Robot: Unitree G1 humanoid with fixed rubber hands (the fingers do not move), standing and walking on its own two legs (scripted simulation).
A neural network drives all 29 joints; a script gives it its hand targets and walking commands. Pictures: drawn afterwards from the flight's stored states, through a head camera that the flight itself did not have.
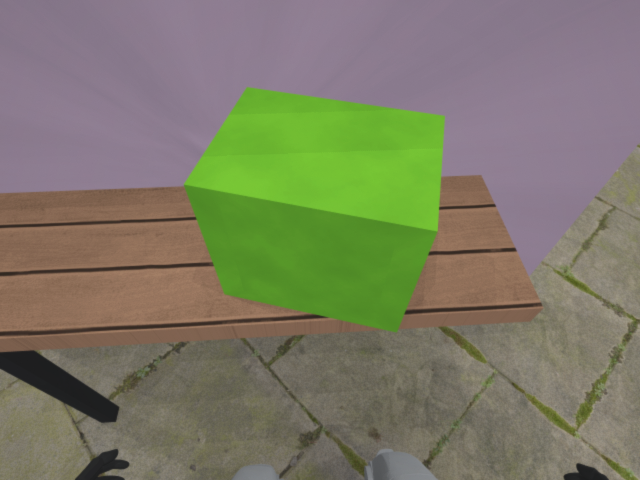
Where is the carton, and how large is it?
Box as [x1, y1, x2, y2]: [184, 87, 444, 332]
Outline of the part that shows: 247,87 184,183 185,189 224,293 396,332 437,231 444,116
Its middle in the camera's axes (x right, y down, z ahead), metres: +0.01 -0.04 +0.57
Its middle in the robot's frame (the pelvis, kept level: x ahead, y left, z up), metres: +0.46 +0.02 +0.04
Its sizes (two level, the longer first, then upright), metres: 0.283 0.207 0.249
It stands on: a table, 0.64 m high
